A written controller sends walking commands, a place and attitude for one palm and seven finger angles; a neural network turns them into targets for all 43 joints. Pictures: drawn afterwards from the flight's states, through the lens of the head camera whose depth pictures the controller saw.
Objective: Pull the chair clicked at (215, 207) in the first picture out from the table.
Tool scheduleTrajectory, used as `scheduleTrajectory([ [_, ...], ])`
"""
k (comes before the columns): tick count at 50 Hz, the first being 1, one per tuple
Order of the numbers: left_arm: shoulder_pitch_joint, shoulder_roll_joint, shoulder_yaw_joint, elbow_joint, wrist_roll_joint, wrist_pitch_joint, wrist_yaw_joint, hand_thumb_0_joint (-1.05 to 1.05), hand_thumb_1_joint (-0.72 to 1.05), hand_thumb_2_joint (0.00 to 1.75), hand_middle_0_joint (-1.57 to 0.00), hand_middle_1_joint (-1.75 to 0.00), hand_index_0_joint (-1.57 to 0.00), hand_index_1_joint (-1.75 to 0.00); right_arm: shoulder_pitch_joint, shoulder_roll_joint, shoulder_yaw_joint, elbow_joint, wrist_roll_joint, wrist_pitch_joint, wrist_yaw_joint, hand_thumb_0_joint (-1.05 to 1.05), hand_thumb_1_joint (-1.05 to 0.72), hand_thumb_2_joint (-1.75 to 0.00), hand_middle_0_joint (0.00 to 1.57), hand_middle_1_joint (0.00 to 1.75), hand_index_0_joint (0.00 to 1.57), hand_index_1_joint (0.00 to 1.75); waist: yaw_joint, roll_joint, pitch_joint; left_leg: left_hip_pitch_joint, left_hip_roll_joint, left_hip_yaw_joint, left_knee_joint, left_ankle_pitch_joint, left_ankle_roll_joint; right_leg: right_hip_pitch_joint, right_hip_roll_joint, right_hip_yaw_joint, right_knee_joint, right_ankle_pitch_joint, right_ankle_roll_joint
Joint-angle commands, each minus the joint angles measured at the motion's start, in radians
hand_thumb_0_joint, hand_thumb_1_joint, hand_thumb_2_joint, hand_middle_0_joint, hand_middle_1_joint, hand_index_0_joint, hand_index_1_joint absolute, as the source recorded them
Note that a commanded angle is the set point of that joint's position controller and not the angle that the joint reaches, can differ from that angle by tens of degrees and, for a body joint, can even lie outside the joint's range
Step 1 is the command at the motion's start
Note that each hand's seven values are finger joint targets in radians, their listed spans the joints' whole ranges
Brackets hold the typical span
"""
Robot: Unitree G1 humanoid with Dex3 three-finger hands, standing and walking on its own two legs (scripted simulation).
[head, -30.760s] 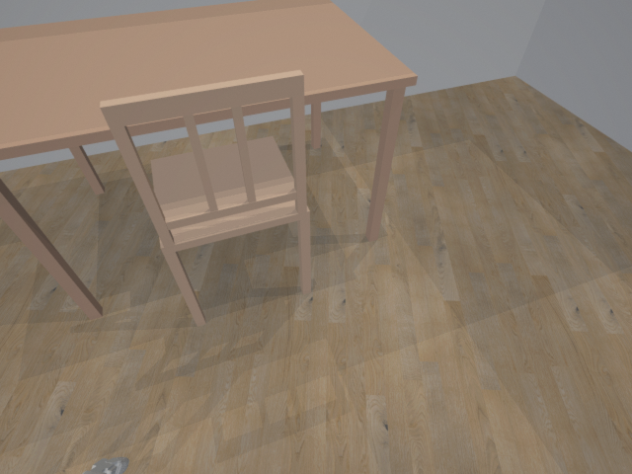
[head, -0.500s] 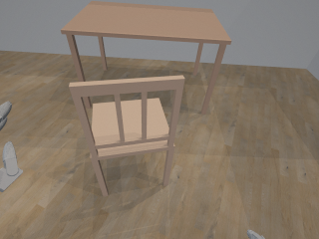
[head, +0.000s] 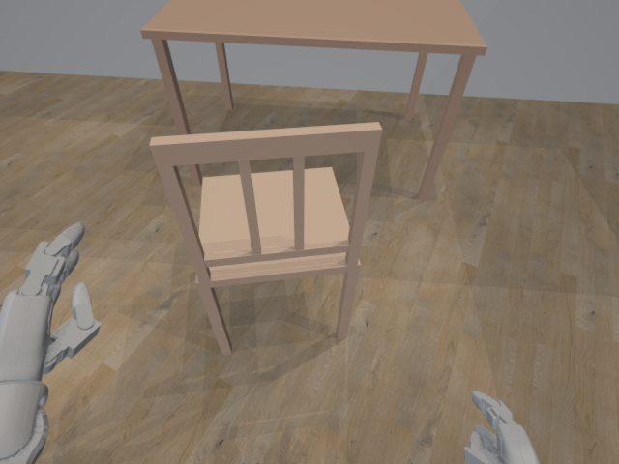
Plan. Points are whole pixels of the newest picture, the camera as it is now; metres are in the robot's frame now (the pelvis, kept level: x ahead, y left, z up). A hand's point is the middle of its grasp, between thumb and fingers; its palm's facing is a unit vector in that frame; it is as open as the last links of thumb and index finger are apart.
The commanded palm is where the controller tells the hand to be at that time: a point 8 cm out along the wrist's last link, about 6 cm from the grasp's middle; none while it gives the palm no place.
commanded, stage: let the arm hang, fingers relaxed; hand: left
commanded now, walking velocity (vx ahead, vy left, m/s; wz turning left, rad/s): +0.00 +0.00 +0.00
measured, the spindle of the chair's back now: (251, 210) +0.62 +0.17 -0.10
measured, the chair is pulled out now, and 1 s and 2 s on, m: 0.65 0.65 0.65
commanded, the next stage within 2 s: look to check the result in 1.02 s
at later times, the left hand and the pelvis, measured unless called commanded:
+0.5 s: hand out of the picture -0.03 +0.19 -0.16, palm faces +0.02 -0.97 -0.26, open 7.2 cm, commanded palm none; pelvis -0.01 -0.01 +0.00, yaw +1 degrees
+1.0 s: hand out of the picture -0.02 +0.13 -0.17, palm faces +0.02 -0.99 -0.16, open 7.3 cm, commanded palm none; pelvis -0.01 -0.02 +0.01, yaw +0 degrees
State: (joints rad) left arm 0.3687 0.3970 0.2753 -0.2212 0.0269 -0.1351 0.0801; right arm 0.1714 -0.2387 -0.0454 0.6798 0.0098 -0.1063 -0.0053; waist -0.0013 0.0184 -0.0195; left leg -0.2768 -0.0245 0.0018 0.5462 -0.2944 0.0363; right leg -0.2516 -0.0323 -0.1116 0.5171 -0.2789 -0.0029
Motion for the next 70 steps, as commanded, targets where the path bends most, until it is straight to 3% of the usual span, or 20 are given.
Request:
scheduleTrajectory([
  [1,0.027,-0.115,-0.188,0.450,0.012,0.138,-0.068,0.00,0.90,0.90,-0.20,-0.30,-0.20,-0.30,0.033,-0.100,-0.014,-0.024,-0.024,0.043,0.011,0.00,-0.90,-0.90,0.20,0.30,0.20,0.30,0.004,-0.074,-0.050,-0.062,0.168,-0.199,-0.068,0.370,0.054,0.016,-0.045,0.066,0.058,0.078,-0.004],
  [4,-0.035,-0.067,-0.198,0.610,0.013,0.140,-0.063,0.00,0.90,0.90,-0.20,-0.30,-0.20,-0.30,0.038,-0.103,-0.008,-0.012,-0.028,0.067,0.003,0.00,-0.90,-0.90,0.20,0.30,0.20,0.30,0.001,-0.265,-0.066,-0.048,0.081,-0.130,0.013,0.369,0.020,0.105,-0.129,0.132,-0.012,0.319,-0.061],
  [5,-0.054,-0.056,-0.202,0.662,0.010,0.142,-0.061,0.00,0.90,0.90,-0.20,-0.30,-0.20,-0.30,0.050,-0.098,-0.007,0.006,-0.026,0.076,0.000,0.00,-0.90,-0.90,0.20,0.30,0.20,0.30,-0.005,-0.289,-0.080,-0.015,0.058,-0.100,0.026,0.330,0.010,0.110,-0.158,0.146,-0.030,0.339,-0.083],
  [6,-0.074,-0.048,-0.210,0.711,0.005,0.145,-0.060,0.00,0.90,0.90,-0.20,-0.30,-0.20,-0.30,0.059,-0.092,-0.002,0.024,-0.025,0.083,-0.002,0.00,-0.90,-0.90,0.20,0.30,0.20,0.30,-0.010,-0.268,-0.072,0.014,0.047,-0.093,0.014,0.312,0.005,0.102,-0.165,0.147,-0.044,0.323,-0.092],
  [10,-0.052,-0.055,-0.241,0.900,-0.014,0.147,-0.053,0.00,0.90,0.90,-0.20,-0.30,-0.20,-0.30,0.067,-0.081,0.019,0.112,-0.027,0.085,-0.008,0.00,-0.90,-0.90,0.20,0.30,0.20,0.30,0.006,0.103,-0.019,0.043,0.086,-0.131,-0.084,0.370,0.018,0.104,-0.097,0.117,-0.056,0.191,-0.048],
  [12,-0.028,-0.061,-0.251,0.983,-0.019,0.146,-0.050,0.00,0.90,0.90,-0.20,-0.30,-0.20,-0.30,0.087,-0.071,0.029,0.154,-0.023,0.088,-0.014,0.00,-0.90,-0.90,0.20,0.30,0.20,0.30,0.008,0.181,0.007,0.045,0.092,-0.133,-0.112,0.346,0.019,0.117,-0.078,0.105,-0.089,0.156,-0.042],
  [13,-0.006,-0.105,-0.232,0.992,-0.014,0.146,-0.046,0.00,0.90,0.90,-0.20,-0.30,-0.20,-0.30,0.111,-0.049,0.021,0.164,-0.031,0.089,-0.019,0.00,-0.90,-0.90,0.20,0.30,0.20,0.30,0.008,0.214,-0.017,0.045,0.099,-0.135,-0.116,0.327,0.024,0.138,-0.077,0.088,-0.097,0.153,-0.044],
  [14,-0.011,-0.103,-0.236,1.014,-0.016,0.147,-0.044,0.00,0.90,0.90,-0.20,-0.30,-0.20,-0.30,0.129,-0.040,0.019,0.177,-0.030,0.092,-0.020,0.00,-0.90,-0.90,0.20,0.30,0.20,0.30,0.005,0.228,-0.015,0.036,0.099,-0.138,-0.127,0.298,0.023,0.148,-0.073,0.081,-0.100,0.138,-0.045],
  [16,-0.016,-0.101,-0.248,1.065,-0.020,0.146,-0.047,0.00,0.90,0.90,-0.20,-0.30,-0.20,-0.30,0.149,-0.038,0.022,0.203,-0.026,0.097,-0.021,0.00,-0.90,-0.90,0.20,0.30,0.20,0.30,0.005,0.174,0.005,0.018,0.101,-0.140,-0.145,0.221,0.023,0.150,-0.074,0.081,-0.120,0.106,-0.049],
  [17,-0.024,-0.102,-0.251,1.078,-0.019,0.146,-0.049,0.00,0.90,0.90,-0.20,-0.30,-0.20,-0.30,0.165,-0.038,0.021,0.209,-0.024,0.101,-0.021,0.00,-0.90,-0.90,0.20,0.30,0.20,0.30,0.002,0.104,0.021,0.010,0.108,-0.146,-0.154,0.179,0.025,0.149,-0.072,0.076,-0.134,0.092,-0.050],
  [20,-0.028,-0.106,-0.259,1.131,-0.019,0.146,-0.051,0.00,0.90,0.90,-0.20,-0.30,-0.20,-0.30,0.192,-0.049,0.019,0.238,-0.022,0.104,-0.019,0.00,-0.90,-0.90,0.20,0.30,0.20,0.30,0.001,-0.001,0.071,-0.014,0.102,-0.145,-0.172,0.084,0.025,0.117,-0.084,0.091,-0.160,0.034,-0.055],
  [26,-0.004,-0.109,-0.272,1.201,-0.021,0.144,-0.048,0.00,0.90,0.90,-0.20,-0.30,-0.20,-0.30,0.235,-0.034,0.026,0.289,-0.022,0.106,-0.019,0.00,-0.90,-0.90,0.20,0.30,0.20,0.30,-0.004,-0.053,0.113,0.002,0.094,-0.122,-0.174,0.044,0.024,0.057,-0.097,0.115,-0.191,-0.038,-0.061],
  [31,0.018,-0.119,-0.277,1.232,-0.021,0.140,-0.044,0.00,0.90,0.90,-0.20,-0.30,-0.20,-0.30,0.253,-0.015,0.032,0.321,-0.021,0.103,-0.020,0.00,-0.90,-0.90,0.20,0.30,0.20,0.30,-0.003,-0.057,0.111,0.014,0.095,-0.110,-0.170,0.078,0.022,0.051,-0.097,0.120,-0.188,-0.018,-0.058],
  [39,0.036,-0.149,-0.276,1.255,-0.021,0.137,-0.038,0.00,0.90,0.90,-0.20,-0.30,-0.20,-0.30,0.259,0.024,0.039,0.355,-0.019,0.098,-0.026,0.00,-0.90,-0.90,0.20,0.30,0.20,0.30,0.001,-0.005,0.137,0.012,0.100,-0.103,-0.176,0.131,0.021,0.051,-0.090,0.121,-0.175,0.037,-0.056],
  [42,0.037,-0.160,-0.275,1.261,-0.021,0.136,-0.037,0.00,0.90,0.90,-0.20,-0.30,-0.20,-0.30,0.264,0.033,0.038,0.362,-0.018,0.099,-0.028,0.00,-0.90,-0.90,0.20,0.30,0.20,0.30,0.001,-0.020,0.148,0.009,0.098,-0.101,-0.174,0.124,0.021,0.050,-0.085,0.118,-0.181,0.033,-0.058],
  [45,0.039,-0.167,-0.273,1.267,-0.022,0.135,-0.037,0.00,0.90,0.90,-0.20,-0.30,-0.20,-0.30,0.267,0.042,0.039,0.369,-0.019,0.097,-0.030,0.00,-0.90,-0.90,0.20,0.30,0.20,0.30,0.001,0.014,0.139,0.010,0.098,-0.101,-0.174,0.133,0.020,0.059,-0.089,0.122,-0.177,0.041,-0.058],
  [51,0.046,-0.177,-0.271,1.272,-0.022,0.130,-0.037,0.00,0.90,0.90,-0.20,-0.30,-0.20,-0.30,0.273,0.048,0.036,0.375,-0.019,0.097,-0.032,0.00,-0.90,-0.90,0.20,0.30,0.20,0.30,-0.001,-0.017,0.105,0.038,0.094,-0.090,-0.153,0.164,0.015,0.074,-0.095,0.125,-0.184,0.067,-0.063],
  [70,0.039,-0.186,-0.269,1.276,-0.023,0.130,-0.036,0.00,0.90,0.90,-0.20,-0.30,-0.20,-0.30,0.271,0.046,0.036,0.391,-0.018,0.093,-0.037,0.00,-0.90,-0.90,0.20,0.30,0.20,0.30,-0.001,-0.012,0.123,0.037,0.104,-0.097,-0.167,0.184,0.017,0.083,-0.087,0.114,-0.179,0.095,-0.061],
])
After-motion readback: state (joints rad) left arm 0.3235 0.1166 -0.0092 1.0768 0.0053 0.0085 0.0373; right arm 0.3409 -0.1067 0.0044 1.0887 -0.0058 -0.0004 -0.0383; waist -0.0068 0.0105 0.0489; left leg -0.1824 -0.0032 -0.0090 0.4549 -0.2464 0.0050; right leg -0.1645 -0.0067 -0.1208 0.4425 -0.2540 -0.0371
